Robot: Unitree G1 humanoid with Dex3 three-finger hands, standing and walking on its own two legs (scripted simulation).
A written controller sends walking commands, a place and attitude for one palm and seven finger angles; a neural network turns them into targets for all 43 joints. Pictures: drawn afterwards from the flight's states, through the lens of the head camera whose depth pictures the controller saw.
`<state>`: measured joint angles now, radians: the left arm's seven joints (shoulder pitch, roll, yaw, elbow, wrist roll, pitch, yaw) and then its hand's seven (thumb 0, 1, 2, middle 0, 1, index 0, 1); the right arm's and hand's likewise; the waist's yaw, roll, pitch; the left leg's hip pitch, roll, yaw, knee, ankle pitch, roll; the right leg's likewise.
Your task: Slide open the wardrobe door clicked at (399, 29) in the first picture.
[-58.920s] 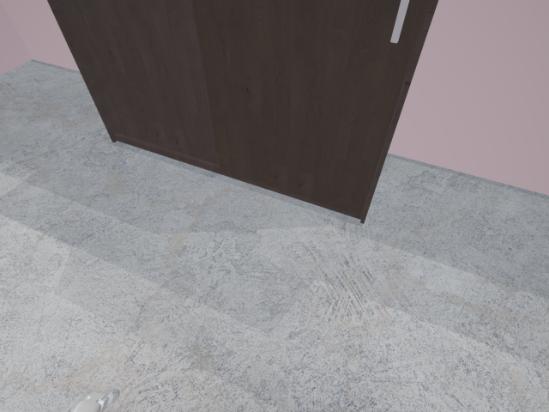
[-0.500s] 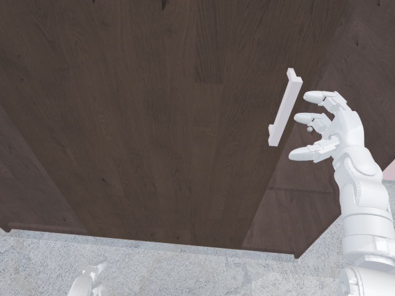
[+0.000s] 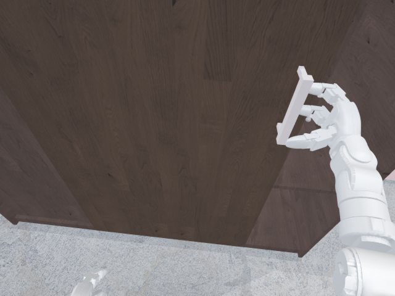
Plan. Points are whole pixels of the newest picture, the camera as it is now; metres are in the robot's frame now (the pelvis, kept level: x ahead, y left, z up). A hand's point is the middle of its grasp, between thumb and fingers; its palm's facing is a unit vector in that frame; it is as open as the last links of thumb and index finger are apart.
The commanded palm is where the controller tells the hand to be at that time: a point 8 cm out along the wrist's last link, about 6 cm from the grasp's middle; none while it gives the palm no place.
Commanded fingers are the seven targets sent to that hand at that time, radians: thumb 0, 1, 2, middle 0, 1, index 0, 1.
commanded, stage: feel for the door with the fingertips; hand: right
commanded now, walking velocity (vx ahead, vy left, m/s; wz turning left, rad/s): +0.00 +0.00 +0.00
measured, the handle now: (290, 107) +0.48 -0.16 +0.16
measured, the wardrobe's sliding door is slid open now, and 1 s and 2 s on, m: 0.28 0.28 0.28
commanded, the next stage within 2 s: slide the fingers in behind the handle in 0.22 s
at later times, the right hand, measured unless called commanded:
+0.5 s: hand (311, 118) +0.43 -0.19 +0.17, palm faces +0.04 +1.00 +0.01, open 13.8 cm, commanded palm +0.41 -0.24 +0.16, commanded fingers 0.00 0.50 -0.30 0.30 1.20 0.30 1.20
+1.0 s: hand (304, 122) +0.42 -0.17 +0.17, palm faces +0.04 +1.00 +0.01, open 14.0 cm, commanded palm +0.39 -0.21 +0.16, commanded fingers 0.00 0.50 -0.30 0.30 1.20 0.30 1.20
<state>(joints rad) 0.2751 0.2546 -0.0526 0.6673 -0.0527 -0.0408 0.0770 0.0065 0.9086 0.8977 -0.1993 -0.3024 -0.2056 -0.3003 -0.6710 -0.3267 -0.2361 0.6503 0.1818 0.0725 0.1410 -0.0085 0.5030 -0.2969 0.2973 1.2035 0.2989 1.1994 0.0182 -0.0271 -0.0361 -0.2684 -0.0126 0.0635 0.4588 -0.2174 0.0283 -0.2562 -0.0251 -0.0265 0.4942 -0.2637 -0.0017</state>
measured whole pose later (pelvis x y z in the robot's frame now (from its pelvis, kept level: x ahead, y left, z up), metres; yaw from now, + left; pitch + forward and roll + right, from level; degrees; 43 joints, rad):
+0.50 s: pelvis +0.00 -0.01 +0.00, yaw +0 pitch +3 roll +1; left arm 0.30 0.25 -0.04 0.67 -0.05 -0.06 0.06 0.01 0.91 0.90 -0.20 -0.30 -0.20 -0.30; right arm -0.72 -0.34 -0.25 0.74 0.17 0.00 0.16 -0.01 0.50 -0.30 0.36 1.24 0.33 1.23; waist 0.03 -0.02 -0.04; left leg -0.30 -0.01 0.06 0.47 -0.22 0.02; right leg -0.29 -0.02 -0.03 0.52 -0.27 -0.01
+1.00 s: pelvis +0.00 -0.01 +0.00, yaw +0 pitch +1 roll +1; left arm 0.25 0.24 -0.05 0.66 -0.05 -0.05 0.07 0.01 0.91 0.90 -0.20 -0.30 -0.21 -0.30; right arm -0.62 -0.27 -0.19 0.55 0.17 0.08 0.09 -0.01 0.50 -0.30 0.30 1.20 0.30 1.20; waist 0.01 -0.02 -0.03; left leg -0.25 0.00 0.05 0.45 -0.22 0.01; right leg -0.24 -0.01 -0.04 0.49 -0.27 -0.01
